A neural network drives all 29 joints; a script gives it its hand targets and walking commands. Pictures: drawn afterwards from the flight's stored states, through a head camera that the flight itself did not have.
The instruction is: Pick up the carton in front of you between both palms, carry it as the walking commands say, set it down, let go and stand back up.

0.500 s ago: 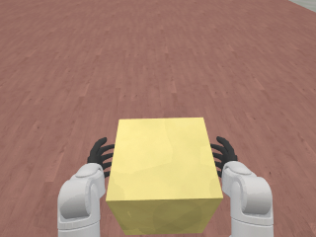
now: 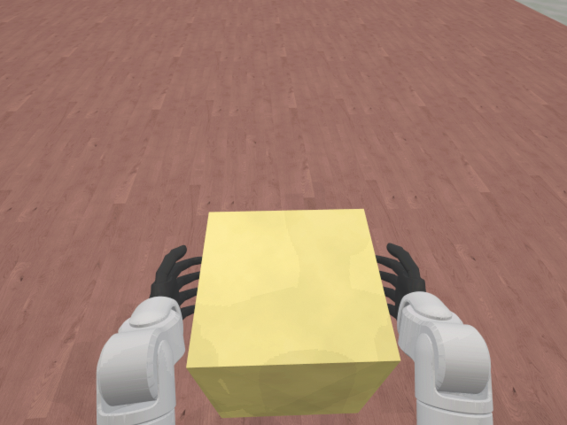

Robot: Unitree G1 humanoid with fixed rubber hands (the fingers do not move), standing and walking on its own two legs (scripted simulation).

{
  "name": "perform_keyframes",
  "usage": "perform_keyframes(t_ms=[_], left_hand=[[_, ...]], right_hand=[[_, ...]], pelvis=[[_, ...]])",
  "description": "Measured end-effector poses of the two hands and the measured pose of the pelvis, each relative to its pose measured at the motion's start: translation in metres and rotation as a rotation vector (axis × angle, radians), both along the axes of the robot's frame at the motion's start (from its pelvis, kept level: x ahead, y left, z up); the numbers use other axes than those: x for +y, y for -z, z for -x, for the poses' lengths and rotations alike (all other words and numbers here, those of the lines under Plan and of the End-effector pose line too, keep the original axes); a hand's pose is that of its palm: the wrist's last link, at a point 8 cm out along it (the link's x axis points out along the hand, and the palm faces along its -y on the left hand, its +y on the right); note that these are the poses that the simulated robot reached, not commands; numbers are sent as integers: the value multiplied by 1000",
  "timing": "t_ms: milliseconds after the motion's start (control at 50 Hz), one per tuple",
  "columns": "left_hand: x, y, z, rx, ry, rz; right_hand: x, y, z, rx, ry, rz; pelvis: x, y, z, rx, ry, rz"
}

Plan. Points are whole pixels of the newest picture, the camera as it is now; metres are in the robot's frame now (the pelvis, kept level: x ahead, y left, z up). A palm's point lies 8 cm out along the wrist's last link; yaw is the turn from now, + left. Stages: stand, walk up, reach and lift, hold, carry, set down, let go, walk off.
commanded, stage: carry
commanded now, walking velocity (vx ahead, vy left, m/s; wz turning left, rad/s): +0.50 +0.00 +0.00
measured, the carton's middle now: (288, 319) +0.28 +0.00 +0.02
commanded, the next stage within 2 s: none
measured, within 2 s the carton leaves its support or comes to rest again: neither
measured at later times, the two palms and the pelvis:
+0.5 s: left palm (205, 167) +0.55 +0.14 +0.09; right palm (368, 166) +0.55 -0.16 +0.09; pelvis +0.27 -0.01 +0.00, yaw +0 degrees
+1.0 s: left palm (218, 150) +0.60 +0.12 +0.09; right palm (371, 155) +0.60 -0.17 +0.08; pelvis +0.33 -0.02 +0.00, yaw -1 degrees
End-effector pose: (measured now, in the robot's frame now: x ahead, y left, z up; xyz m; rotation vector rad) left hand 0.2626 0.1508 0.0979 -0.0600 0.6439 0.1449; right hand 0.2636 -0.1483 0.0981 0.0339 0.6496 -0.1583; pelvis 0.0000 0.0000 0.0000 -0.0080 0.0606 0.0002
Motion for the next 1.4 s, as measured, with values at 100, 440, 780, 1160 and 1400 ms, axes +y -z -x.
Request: perform_keyframes(t_ms=[100,440,780,1160,1400], left_hand=[[-20,9,-80,19,-24,-28],[-18,-8,-258,28,5,-22],[-8,10,-342,61,7,3],[-31,28,-327,81,31,-22],[-35,49,-309,66,68,-58]], right_hand=[[-20,19,-86,19,-16,-39],[-17,0,-255,26,21,-37],[-8,12,-337,60,22,-12],[-31,30,-321,80,14,6],[-35,51,-298,68,7,40]], pelvis=[[-23,16,-75,-15,-26,9],[-13,-8,-244,-7,-11,-9],[-3,-2,-325,38,21,-24],[-23,7,-319,0,31,-36],[-23,7,-294,-32,34,-27]])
